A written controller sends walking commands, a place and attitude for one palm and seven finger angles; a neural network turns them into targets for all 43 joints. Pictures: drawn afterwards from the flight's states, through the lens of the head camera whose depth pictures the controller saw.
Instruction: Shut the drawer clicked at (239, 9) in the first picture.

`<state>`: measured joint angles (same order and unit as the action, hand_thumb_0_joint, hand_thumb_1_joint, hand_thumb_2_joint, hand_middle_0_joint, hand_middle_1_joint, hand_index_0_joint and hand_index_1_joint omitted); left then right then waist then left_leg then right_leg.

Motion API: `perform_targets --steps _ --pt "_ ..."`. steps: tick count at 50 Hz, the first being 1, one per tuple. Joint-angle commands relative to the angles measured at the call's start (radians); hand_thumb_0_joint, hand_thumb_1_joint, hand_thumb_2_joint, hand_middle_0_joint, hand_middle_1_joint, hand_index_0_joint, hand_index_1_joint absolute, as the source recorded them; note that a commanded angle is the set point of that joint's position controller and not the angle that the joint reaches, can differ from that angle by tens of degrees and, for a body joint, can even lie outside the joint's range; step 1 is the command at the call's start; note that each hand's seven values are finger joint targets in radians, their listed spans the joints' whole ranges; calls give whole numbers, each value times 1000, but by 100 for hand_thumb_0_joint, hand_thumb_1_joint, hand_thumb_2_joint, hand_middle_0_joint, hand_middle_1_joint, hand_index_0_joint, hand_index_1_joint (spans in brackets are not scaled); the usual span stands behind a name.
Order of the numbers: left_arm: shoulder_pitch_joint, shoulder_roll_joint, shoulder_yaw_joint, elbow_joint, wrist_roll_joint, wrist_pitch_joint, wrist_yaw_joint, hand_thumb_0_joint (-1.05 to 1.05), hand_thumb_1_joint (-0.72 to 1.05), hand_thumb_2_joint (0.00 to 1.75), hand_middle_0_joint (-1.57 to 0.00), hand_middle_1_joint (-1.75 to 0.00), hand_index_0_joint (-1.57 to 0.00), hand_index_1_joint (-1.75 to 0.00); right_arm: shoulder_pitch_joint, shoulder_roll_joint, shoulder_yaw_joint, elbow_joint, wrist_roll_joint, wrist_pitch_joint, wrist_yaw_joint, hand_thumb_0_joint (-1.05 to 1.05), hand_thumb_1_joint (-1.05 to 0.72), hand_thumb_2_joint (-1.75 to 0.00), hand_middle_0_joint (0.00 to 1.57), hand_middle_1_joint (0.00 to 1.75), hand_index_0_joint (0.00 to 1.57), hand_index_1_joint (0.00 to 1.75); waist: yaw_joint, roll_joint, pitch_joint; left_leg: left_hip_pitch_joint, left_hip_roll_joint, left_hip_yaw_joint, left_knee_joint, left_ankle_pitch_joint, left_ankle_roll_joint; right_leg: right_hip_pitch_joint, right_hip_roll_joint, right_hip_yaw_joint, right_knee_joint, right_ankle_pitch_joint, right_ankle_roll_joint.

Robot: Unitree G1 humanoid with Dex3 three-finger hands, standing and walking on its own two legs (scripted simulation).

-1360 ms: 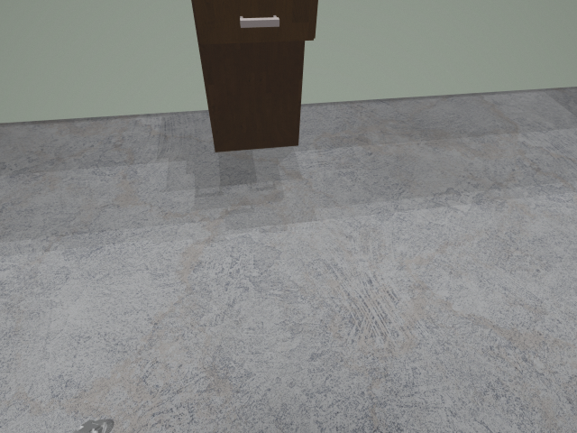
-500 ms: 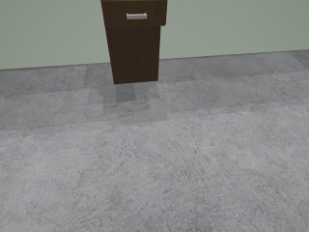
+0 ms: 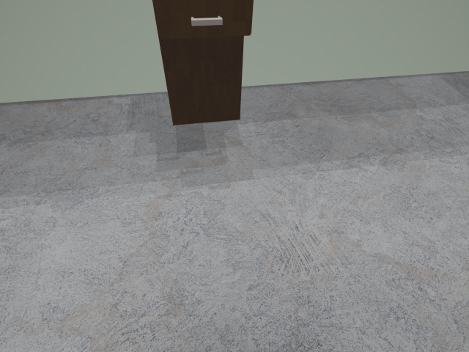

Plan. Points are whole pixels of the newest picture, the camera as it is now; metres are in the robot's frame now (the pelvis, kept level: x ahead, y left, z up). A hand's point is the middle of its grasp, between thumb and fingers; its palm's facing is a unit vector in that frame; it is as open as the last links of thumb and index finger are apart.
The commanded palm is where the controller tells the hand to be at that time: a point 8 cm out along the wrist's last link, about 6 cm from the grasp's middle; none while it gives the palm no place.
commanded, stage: look at it before walking up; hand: left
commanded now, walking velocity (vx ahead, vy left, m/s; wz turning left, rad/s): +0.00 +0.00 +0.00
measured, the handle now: (206, 19) +1.40 +0.21 +0.01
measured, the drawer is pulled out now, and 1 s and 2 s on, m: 0.28 0.28 0.28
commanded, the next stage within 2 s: walk to a spot facing it in 0.08 s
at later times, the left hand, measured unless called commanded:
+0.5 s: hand out of the picture +0.05 +0.19 -0.19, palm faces -0.05 -0.98 -0.19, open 7.4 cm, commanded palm none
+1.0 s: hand (159, 349) +0.17 +0.17 -0.20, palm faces -0.05 -0.99 -0.12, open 7.4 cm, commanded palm none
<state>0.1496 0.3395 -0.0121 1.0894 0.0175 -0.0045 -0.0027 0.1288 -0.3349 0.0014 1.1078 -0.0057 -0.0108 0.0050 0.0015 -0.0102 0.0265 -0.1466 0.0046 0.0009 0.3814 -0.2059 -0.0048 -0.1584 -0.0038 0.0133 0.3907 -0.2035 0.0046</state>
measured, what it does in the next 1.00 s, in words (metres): walks ahead: left foot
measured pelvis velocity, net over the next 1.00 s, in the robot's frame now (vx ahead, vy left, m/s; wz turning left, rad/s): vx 0.27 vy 0.01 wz -0.14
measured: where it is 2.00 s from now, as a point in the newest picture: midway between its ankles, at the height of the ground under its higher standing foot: (253, 258)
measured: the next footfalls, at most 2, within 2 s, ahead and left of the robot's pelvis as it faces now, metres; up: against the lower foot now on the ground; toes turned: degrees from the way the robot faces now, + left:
left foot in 0.98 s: +0.43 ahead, +0.08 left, +0.00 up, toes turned +1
right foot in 1.52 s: +0.58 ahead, -0.18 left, +0.00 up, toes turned -22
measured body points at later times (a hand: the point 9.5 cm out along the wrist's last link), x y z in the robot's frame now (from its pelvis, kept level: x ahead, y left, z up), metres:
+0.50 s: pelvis +0.06 +0.00 -0.02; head +0.05 +0.01 +0.43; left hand +0.05 +0.24 -0.18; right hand +0.05 -0.25 -0.17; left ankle +0.00 +0.12 -0.75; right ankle +0.01 -0.12 -0.74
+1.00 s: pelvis +0.27 +0.01 -0.04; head +0.30 +0.02 +0.41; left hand +0.18 +0.22 -0.19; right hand +0.36 -0.25 -0.16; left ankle +0.39 +0.08 -0.75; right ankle +0.06 -0.10 -0.73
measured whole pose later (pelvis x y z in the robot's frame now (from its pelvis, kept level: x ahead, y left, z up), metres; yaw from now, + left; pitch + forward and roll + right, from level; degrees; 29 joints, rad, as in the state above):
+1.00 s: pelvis +0.27 +0.01 -0.04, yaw -8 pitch +0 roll -1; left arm 0.50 0.12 0.03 1.17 0.02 -0.06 0.01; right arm 0.10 -0.18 -0.05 0.98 -0.02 -0.08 0.02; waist 0.02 -0.02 0.06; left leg -0.49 0.07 0.15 0.66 -0.17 0.06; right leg 0.04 -0.01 -0.02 0.61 -0.52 -0.01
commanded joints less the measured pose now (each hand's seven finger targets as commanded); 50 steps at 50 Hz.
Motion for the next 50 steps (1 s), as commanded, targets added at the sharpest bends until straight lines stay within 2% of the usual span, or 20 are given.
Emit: perform_targets --steps 1,9,11,14,17,22,25,27,28,29,30,31,32,34,39,45,47,48,49,50 --pt "-41 202 44 -66 -6 -20 13 0 90 90 -20 -30 -20 -30 -53 -203 -35 -59 -1 -21 -15 0 -90 -90 20 30 20 30 0 16 -43 5 112 -99 -67 101 34 -2 -115 96 -68 82 -32" --pt "-41 203 44 -65 -6 -21 14 0 90 90 -20 -30 -20 -30 -51 -205 -34 -59 -1 -22 -16 0 -90 -90 20 30 20 30 0 10 -59 18 114 -99 -67 124 33 12 -116 92 -65 109 -32" --pt "38 79 18 -33 -5 0 17 0 90 90 -20 -30 -20 -30 18 -75 -4 -28 -10 -4 -11 0 -90 -90 20 30 20 30 0 6 -69 19 104 -66 -44 -22 15 3 -105 94 -62 -72 -19" --pt "83 85 29 -34 4 13 3 0 90 90 -20 -30 -20 -30 54 -71 -13 -32 -19 7 -6 0 -90 -90 20 30 20 30 5 -25 52 -96 80 -49 -19 -313 20 -86 -92 150 -87 -363 -47" --pt "122 76 44 -50 5 9 -6 0 90 90 -20 -30 -20 -30 91 -68 -23 -43 -20 -1 -6 0 -90 -90 20 30 20 30 5 -12 107 -136 87 -51 22 -363 36 -130 -76 177 -50 -407 -78" --pt "163 11 57 -74 5 -14 -11 0 90 90 -20 -30 -20 -30 195 -68 -43 -47 -13 -28 -13 0 -90 -90 20 30 20 30 -17 105 108 -49 185 -155 -5 -322 102 -238 -7 87 177 -264 -77" --pt "102 -57 50 -115 3 -37 -12 0 90 90 -20 -30 -20 -30 314 -59 -57 -12 -13 -45 -24 0 -90 -90 20 30 20 30 -58 205 120 147 320 -275 -60 24 190 -423 17 -53 377 -261 -42" --pt "87 -71 56 -119 0 -47 -14 0 90 90 -20 -30 -20 -30 326 -34 -56 4 -16 -47 -28 0 -90 -90 20 30 20 30 -48 164 127 135 327 -209 -6 211 187 -378 -17 -71 318 -306 -42" --pt "163 -86 60 -93 2 -49 -17 0 90 90 -20 -30 -20 -30 290 -24 -51 0 -16 -46 -29 0 -90 -90 20 30 20 30 -1 142 100 38 287 -122 77 215 147 -212 -15 -91 206 -222 -49" --pt "311 -68 74 -44 7 -53 -16 0 90 90 -20 -30 -20 -30 240 -3 -47 -18 -12 -49 -27 0 -90 -90 20 30 20 30 77 50 29 -156 203 6 306 253 93 93 -25 -40 84 -101 -81" --pt "522 46 103 20 13 -69 2 0 90 90 -20 -30 -20 -30 179 64 -33 -71 3 -66 -16 0 -90 -90 20 30 20 30 146 -286 -50 -461 61 161 656 -7 24 356 -293 376 -67 -6 -177" --pt "615 69 100 58 -7 -72 14 0 90 90 -20 -30 -20 -30 57 45 -37 -117 -3 -73 -13 0 -90 -90 20 30 20 30 169 -284 -8 -582 35 90 807 -331 20 355 -392 559 -120 228 -236" --pt "589 29 91 62 -2 -67 24 0 90 90 -20 -30 -20 -30 -4 60 -43 -125 -6 -72 -14 0 -90 -90 20 30 20 30 157 -147 49 -661 78 43 884 -322 19 339 -403 511 -92 353 -271" --pt "489 -36 71 33 9 -65 31 0 90 90 -20 -30 -20 -30 -1 101 -45 -116 -13 -60 -6 0 -90 -90 20 30 20 30 95 -24 110 -677 130 35 864 -220 5 255 -344 335 -87 316 -240" --pt "380 -85 52 17 11 -80 33 0 90 90 -20 -30 -20 -30 36 150 -54 -115 -8 -24 23 0 -90 -90 20 30 20 30 1 -118 154 -520 114 120 640 -10 -15 19 -209 83 -203 296 -159" --pt "351 -39 75 29 7 -83 36 0 90 90 -20 -30 -20 -30 7 128 -55 -146 -1 -47 28 0 -90 -90 20 30 20 30 -20 -111 107 -249 51 161 322 46 35 56 -198 18 -123 531 -128" --pt "328 -30 81 29 5 -80 34 0 90 90 -20 -30 -20 -30 233 81 -69 -78 -14 -56 9 0 -90 -90 20 30 20 30 -121 -69 -27 29 10 169 227 77 57 38 -164 -21 166 630 -100" --pt "341 -54 84 17 -1 -78 27 0 90 90 -20 -30 -20 -30 388 13 -84 -38 -24 -56 -5 0 -90 -90 20 30 20 30 -177 18 -139 237 86 73 205 64 79 -55 -120 -43 403 467 -79" --pt "420 -124 82 1 -16 -69 13 0 90 90 -20 -30 -20 -30 461 -100 -111 -23 -41 -58 -16 0 -90 -90 20 30 20 30 -152 271 -244 410 383 -368 64 -9 189 -292 37 -103 770 -125 -43" --pt "354 -143 74 -41 -11 -77 10 0 90 90 -20 -30 -20 -30 446 -123 -108 -30 -21 -49 -17 0 -90 -90 20 30 20 30 -129 262 -191 308 477 -557 -101 -106 249 -384 53 -15 965 -353 -62"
